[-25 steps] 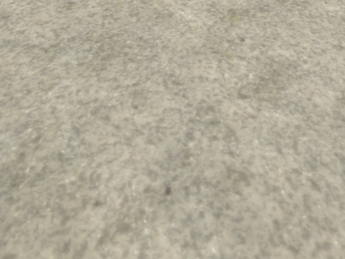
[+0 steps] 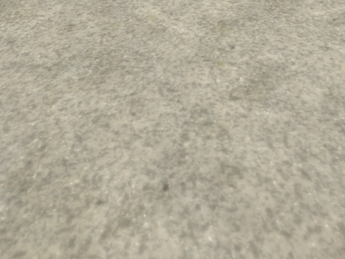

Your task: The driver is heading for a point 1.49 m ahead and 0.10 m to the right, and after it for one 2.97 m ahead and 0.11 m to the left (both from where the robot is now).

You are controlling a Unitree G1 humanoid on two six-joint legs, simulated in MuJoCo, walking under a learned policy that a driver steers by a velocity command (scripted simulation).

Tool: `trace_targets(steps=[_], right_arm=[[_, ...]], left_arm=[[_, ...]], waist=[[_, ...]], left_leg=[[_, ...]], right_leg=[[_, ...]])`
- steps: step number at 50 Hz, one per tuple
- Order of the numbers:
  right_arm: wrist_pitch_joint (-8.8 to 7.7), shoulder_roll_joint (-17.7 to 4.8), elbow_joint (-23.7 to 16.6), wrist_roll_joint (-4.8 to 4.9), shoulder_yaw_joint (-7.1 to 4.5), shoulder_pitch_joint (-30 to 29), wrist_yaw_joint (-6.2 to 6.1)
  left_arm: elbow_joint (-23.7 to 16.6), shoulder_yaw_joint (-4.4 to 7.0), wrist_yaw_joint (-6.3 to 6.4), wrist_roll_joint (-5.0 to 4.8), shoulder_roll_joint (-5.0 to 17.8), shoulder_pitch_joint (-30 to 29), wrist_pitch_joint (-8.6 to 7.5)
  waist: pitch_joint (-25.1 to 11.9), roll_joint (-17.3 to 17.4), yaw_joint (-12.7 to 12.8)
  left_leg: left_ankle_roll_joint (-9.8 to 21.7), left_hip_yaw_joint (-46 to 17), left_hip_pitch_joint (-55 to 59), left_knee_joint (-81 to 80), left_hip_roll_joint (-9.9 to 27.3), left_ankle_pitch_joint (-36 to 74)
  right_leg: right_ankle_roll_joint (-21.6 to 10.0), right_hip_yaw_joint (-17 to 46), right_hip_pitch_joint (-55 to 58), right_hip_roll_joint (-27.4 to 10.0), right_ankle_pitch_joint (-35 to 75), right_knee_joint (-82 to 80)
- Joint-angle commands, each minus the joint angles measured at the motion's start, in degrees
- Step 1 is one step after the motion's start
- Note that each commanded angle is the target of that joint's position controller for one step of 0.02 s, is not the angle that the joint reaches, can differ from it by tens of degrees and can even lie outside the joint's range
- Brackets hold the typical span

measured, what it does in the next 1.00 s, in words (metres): walks ahead: left foot, then right foot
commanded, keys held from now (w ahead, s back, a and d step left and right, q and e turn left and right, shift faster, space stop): w+shift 0.28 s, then shift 0.72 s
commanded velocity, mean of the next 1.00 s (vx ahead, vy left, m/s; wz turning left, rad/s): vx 0.37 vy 0.00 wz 0.00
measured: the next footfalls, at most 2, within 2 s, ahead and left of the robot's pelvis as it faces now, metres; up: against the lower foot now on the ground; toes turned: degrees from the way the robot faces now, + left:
left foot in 0.06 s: -0.09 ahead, +0.06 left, +0.00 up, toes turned +3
right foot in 0.48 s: +0.26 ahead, -0.17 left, +0.00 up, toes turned -4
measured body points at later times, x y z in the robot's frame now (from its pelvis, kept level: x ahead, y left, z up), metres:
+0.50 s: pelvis +0.11 -0.07 -0.03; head +0.15 -0.07 +0.42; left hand +0.32 +0.16 -0.13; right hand +0.01 -0.32 -0.17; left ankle -0.12 +0.06 -0.73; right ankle +0.22 -0.16 -0.75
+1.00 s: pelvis +0.22 -0.09 -0.01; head +0.22 -0.08 +0.44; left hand +0.25 +0.13 -0.17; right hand +0.26 -0.32 -0.16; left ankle +0.24 +0.02 -0.75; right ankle +0.22 -0.17 -0.75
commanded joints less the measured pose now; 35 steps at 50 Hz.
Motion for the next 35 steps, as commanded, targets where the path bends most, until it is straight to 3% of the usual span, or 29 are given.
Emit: trace_targets(steps=[1,2,3,4,5,6,7,8,9,11,15,18,21,22,23,24,25,26,27,28,29,30,31,33,35], right_arm=[[-1.53,-3.07,6.03,-0.49,-0.71,19.15,-1.73],[-2.74,-0.01,4.04,0.48,0.69,8.22,-1.85],[-3.79,4.24,-0.37,0.02,4.01,-0.84,-1.13],[-3.66,-13.31,-1.86,-0.2,-1.77,0.02,-2.01],[-5.36,-10.98,-1.86,-0.36,-1.27,-5.85,-1.72],[-6.88,-8.9,-1.57,-0.08,-0.8,-7.17,-0.98],[-7.81,-7.95,-1.91,-0.51,-0.7,-5.78,-0.27],[-8.81,-6.64,-0.15,0.38,-0.29,-0.84,-0.45],[-9.34,-5.73,1.48,0.7,0.02,2.23,-0.22],[-9.6,-5.55,3.28,0.62,-0.14,6.92,-0.01],[-9.67,-4.25,5.24,0.38,0.01,12.68,-0.16],[-9.68,-3.99,6.82,-0.17,0.22,14.2,-0.51],[-9.25,-5.11,8.09,0.05,0.19,12.88,-0.75],[-9.14,-5.83,8.31,0.06,0.11,11.96,-0.9],[-8.92,-6.33,8.2,0.44,0.0,10.46,-1.02],[-9.07,-5.98,7.56,1.32,0.17,8.99,-1.23],[-9.27,-0.3,4.91,2.44,1.61,11.17,-0.88],[-9.03,0.42,6.01,4.17,1.18,17.11,-1.27],[-8.54,-3.77,6.03,2.74,-0.21,12.06,-1.75],[-8.73,-1.49,5.26,2.43,0.4,8.73,-1.39],[-8.62,-0.38,5.55,1.55,0.6,7.55,-1.16],[-7.83,-0.48,5.51,0.21,0.33,6.77,-0.78],[-6.81,0.59,6.54,-0.56,0.51,8.89,-0.39],[-5.64,1.98,7.29,-0.42,0.55,10.5,-0.03],[-4.79,2.27,7.49,-0.4,0.6,9.52,-0.26]], left_arm=[[-3.76,2.75,0.92,-0.61,7.41,-8.04,-0.52],[-2.26,2.01,1.11,-2.05,2.35,-2.7,-0.34],[-3.66,0.0,-0.06,0.19,-2.71,-1.5,-1.36],[-10.94,0.34,-0.89,-0.23,1.24,-10.15,-2.52],[-11.2,1.61,-1.59,-0.7,6.8,-14.2,-3.71],[-7.63,2.61,-2.55,0.54,9.13,-11.13,-4.34],[-4.68,2.98,-3.09,0.45,9.35,-7.01,-4.35],[-5.31,3.32,-3.67,1.17,9.63,-8.25,-4.32],[-5.32,3.03,-4.0,1.45,8.08,-9.94,-4.2],[-6.04,2.38,-4.3,0.98,5.71,-12.71,-3.9],[-7.12,1.21,-5.27,1.13,3.81,-18.55,-4.09],[-8.1,-0.12,-6.02,1.07,1.09,-21.59,-4.97],[-7.21,-0.14,-5.16,1.16,1.58,-17.3,-5.65],[-5.54,0.39,-4.44,1.02,2.87,-11.97,-6.02],[-2.22,1.14,-3.7,1.04,4.77,-2.38,-6.74],[0.99,1.92,-2.9,1.92,7.12,7.04,-7.73],[2.42,2.95,-2.1,3.3,12.44,13.88,-8.21],[3.68,4.08,-2.16,1.06,16.69,16.47,-7.76],[3.33,3.66,-2.29,-0.98,13.81,11.58,-7.65],[3.01,2.08,-2.15,-1.1,8.59,5.24,-8.02],[3.0,0.8,-2.11,-0.87,4.37,1.93,-8.24],[3.56,0.06,-1.82,-1.09,2.62,1.1,-8.51],[3.95,-0.27,-1.67,-0.8,2.2,0.18,-8.51],[4.91,-0.35,-1.71,-0.4,3.37,1.14,-9.2],[5.6,-0.52,-1.75,-0.21,3.8,0.78,-9.42]], waist=[[8.58,0.17,-7.35],[8.35,15.11,-1.17],[7.96,1.21,5.54],[9.29,13.81,1.39],[17.47,7.81,4.08],[14.64,2.11,4.26],[10.69,1.65,3.38],[9.27,1.21,1.95],[9.28,1.46,0.68],[9.5,4.11,-1.46],[11.7,5.86,-4.74],[13.44,7.0,-5.67],[9.9,9.78,-2.52],[6.44,10.76,0.38],[0.96,10.02,4.89],[-4.56,9.28,9.13],[-14.52,-1.14,8.87],[-25.88,-13.19,6.76],[-20.19,-4.43,5.47],[-10.93,-5.05,3.16],[-4.94,-3.05,1.51],[-2.1,-3.75,0.39],[-1.77,-4.09,-1.15],[-3.1,-3.92,-2.66],[-2.62,-4.47,-3.38]], left_leg=[[5.58,8.16,13.74,-34.92,-0.51,13.91],[6.15,-12.51,13.27,-28.0,13.93,8.49],[2.6,-17.29,6.65,-17.13,19.94,0.76],[12.31,-38.96,-6.37,-33.21,33.73,-30.28],[12.34,-37.41,-9.29,-36.6,31.89,-23.27],[10.34,-27.72,-5.4,-32.93,24.73,-10.81],[7.98,-20.28,-2.12,-30.75,19.5,-3.08],[7.97,-18.54,0.95,-31.11,19.02,-0.54],[7.82,-16.56,1.86,-31.52,17.62,1.14],[8.02,-14.74,4.57,-32.26,16.43,3.11],[9.02,-12.15,8.17,-35.64,16.73,7.32],[8.75,-7.69,9.33,-33.33,17.01,28.72],[6.53,-3.34,10.42,-23.29,17.6,60.74],[5.42,-3.1,10.29,-16.61,17.82,73.5],[3.93,-2.25,8.88,-6.29,16.6,76.62],[2.52,-0.89,0.38,5.36,14.44,66.53],[0.87,0.42,-15.45,23.46,9.04,31.1],[0.04,-5.51,-22.38,41.1,-0.38,-3.5],[0.8,-12.05,-22.0,42.85,3.26,1.65],[0.67,-9.51,-23.51,40.67,5.36,3.99],[0.62,-8.31,-23.37,35.81,7.41,5.84],[0.27,-7.89,-21.74,32.15,8.29,7.41],[-0.18,-6.84,-17.99,30.68,7.92,8.63],[-0.85,-5.64,-14.25,28.38,6.6,10.79],[-1.33,-4.79,-13.65,24.07,6.64,12.74]], right_leg=[[6.33,0.32,-11.28,1.8,-21.84,4.26],[2.37,0.34,-24.38,4.72,-26.79,36.46],[-0.5,7.52,-37.59,2.99,-18.68,49.17],[0.5,11.47,-41.73,-0.1,-12.3,44.45],[2.18,15.08,-44.23,-2.16,-3.26,47.26],[3.88,13.89,-42.19,0.05,0.25,49.59],[4.97,11.33,-38.82,0.77,0.93,48.42],[5.27,9.03,-38.54,-0.05,1.78,47.21],[5.39,7.21,-37.92,-0.63,2.46,45.77],[5.24,3.75,-38.41,-2.31,2.79,42.87],[5.07,-3.52,-37.47,-6.13,2.05,32.06],[3.05,-7.25,-31.0,-5.52,-0.53,22.94],[-0.97,-9.61,-18.05,-1.58,-6.45,17.03],[-2.07,-9.54,-10.9,0.64,-6.96,15.78],[-3.29,-8.99,-0.15,2.1,-2.83,10.98],[-4.29,-5.78,14.92,-1.52,5.06,7.61],[-6.86,11.26,33.46,-18.17,14.24,9.88],[-14.64,33.14,39.07,-30.74,36.09,7.11],[-13.16,22.99,29.83,-26.22,40.18,7.04],[-12.32,15.14,20.92,-23.67,40.8,5.04],[-9.74,10.3,13.93,-20.47,37.61,2.07],[-8.23,7.34,9.02,-18.06,35.66,-0.15],[-7.66,4.48,4.74,-16.73,35.12,-1.61],[-8.38,1.58,1.2,-15.89,38.22,-2.68],[-9.01,-0.39,-1.48,-15.17,34.29,-3.87]])
Over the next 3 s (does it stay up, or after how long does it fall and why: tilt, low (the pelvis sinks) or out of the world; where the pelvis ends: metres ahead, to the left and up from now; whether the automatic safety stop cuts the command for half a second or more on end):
stays up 1.35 -0.01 -0.01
